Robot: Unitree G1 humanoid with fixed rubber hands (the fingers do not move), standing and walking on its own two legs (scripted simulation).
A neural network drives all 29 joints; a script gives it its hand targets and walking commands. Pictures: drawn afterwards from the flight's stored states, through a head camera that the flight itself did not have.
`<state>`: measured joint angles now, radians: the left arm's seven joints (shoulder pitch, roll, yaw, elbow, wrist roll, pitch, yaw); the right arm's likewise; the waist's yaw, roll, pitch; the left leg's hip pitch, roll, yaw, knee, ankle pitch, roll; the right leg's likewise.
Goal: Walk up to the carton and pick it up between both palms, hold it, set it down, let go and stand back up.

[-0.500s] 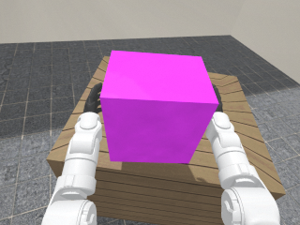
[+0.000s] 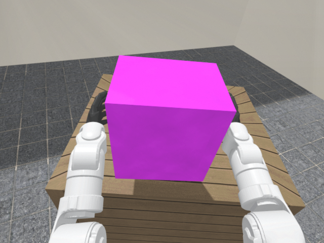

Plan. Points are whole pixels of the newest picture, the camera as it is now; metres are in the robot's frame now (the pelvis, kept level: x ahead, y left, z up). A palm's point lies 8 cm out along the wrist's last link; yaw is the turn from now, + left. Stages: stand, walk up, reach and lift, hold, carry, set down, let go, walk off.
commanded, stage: reach and lift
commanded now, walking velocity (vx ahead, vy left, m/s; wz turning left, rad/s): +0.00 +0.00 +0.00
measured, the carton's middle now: (164, 122) +0.38 -0.01 +0.13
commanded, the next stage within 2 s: hold in 1.32 s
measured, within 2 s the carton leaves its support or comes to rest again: neither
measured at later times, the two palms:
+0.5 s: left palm (93, 113) +0.36 +0.15 +0.17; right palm (233, 117) +0.35 -0.17 +0.18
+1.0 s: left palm (92, 108) +0.36 +0.15 +0.19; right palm (236, 108) +0.35 -0.17 +0.20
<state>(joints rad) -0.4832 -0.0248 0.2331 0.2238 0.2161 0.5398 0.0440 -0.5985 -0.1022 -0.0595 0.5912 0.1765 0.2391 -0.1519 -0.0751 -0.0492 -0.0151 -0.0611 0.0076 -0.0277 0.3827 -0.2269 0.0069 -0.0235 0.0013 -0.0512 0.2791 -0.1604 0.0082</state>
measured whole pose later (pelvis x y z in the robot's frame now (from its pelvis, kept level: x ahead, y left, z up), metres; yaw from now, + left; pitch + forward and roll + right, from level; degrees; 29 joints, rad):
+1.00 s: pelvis +0.00 +0.00 +0.00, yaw +0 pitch -6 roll -2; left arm -0.56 0.01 0.26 0.15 0.23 0.67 0.00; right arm -0.68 -0.13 -0.01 0.55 0.26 0.33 -0.21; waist -0.09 -0.04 -0.03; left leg -0.04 0.02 -0.03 0.38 -0.23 0.00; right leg 0.00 0.01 -0.05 0.26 -0.15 0.00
